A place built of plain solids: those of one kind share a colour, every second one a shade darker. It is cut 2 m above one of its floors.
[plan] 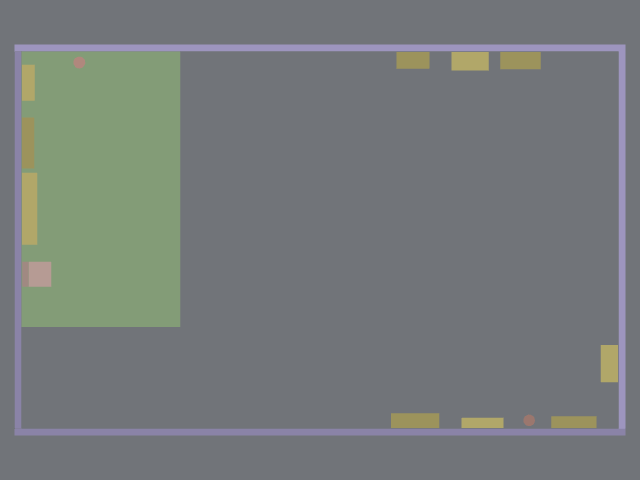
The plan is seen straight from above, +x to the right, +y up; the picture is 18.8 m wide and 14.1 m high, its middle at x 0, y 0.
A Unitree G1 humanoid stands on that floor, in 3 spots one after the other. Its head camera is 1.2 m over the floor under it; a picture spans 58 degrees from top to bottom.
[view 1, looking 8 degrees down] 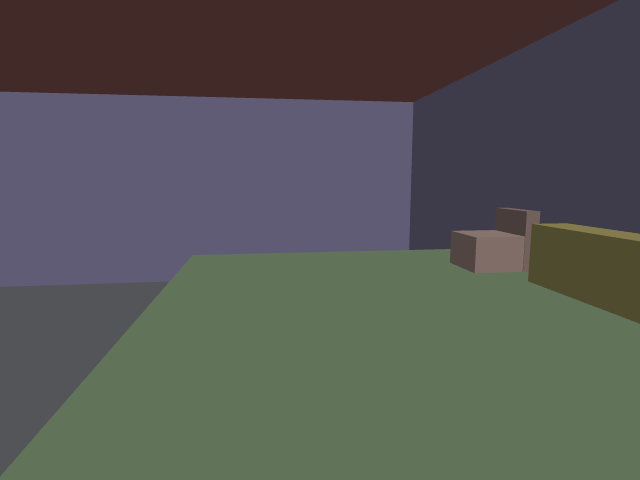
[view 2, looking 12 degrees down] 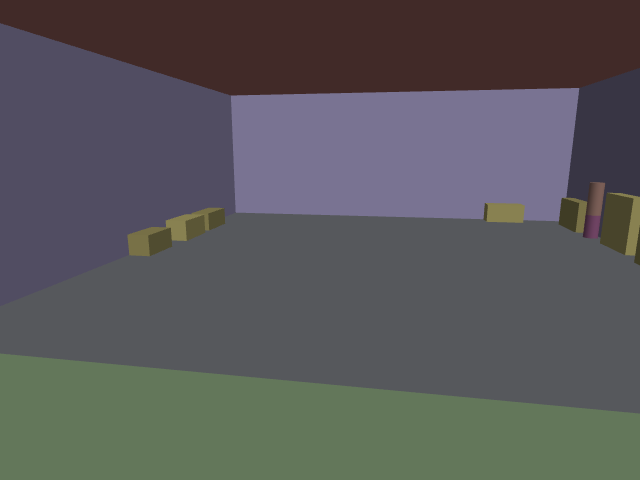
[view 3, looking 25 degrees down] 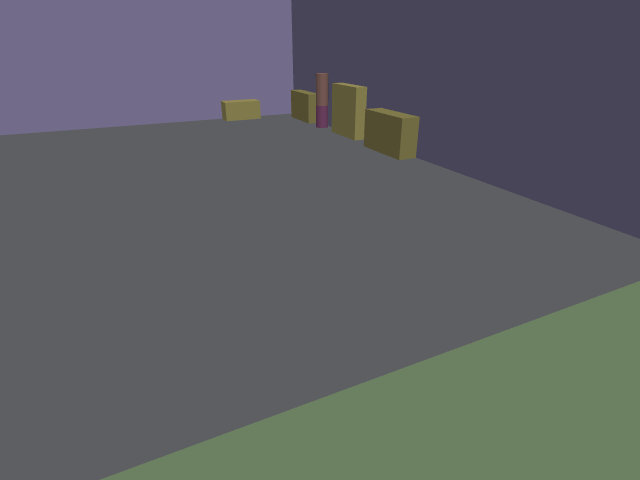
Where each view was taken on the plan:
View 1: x -5.17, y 4.47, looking -98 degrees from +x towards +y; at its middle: wall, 10.21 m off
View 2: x -6.13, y -0.21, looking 10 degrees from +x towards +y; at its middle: ground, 11.10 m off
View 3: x -5.18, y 0.29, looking -26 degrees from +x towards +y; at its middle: ground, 5.46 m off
